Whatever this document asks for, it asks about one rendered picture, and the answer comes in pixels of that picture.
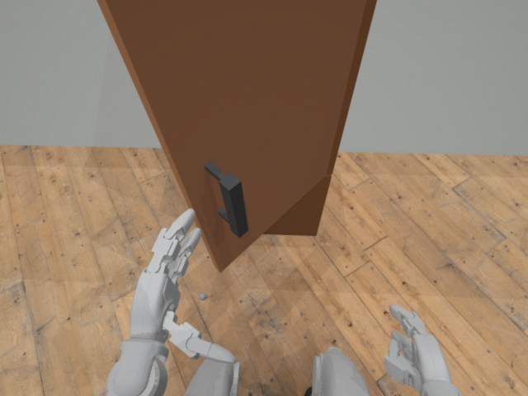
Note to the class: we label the robot left thigh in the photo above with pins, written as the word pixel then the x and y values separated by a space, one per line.
pixel 215 379

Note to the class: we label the robot left forearm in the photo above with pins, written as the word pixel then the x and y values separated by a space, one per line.
pixel 140 371

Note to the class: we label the robot left hand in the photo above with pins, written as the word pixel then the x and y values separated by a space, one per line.
pixel 157 289

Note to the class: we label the cupboard door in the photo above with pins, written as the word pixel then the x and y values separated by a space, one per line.
pixel 254 86

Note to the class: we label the robot thigh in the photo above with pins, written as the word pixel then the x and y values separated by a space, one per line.
pixel 215 379
pixel 335 374

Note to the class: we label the handle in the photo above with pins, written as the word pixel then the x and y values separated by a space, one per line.
pixel 232 193

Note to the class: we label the robot right hand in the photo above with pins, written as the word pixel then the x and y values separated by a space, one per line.
pixel 423 359

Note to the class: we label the robot right thigh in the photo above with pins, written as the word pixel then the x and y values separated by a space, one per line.
pixel 335 374

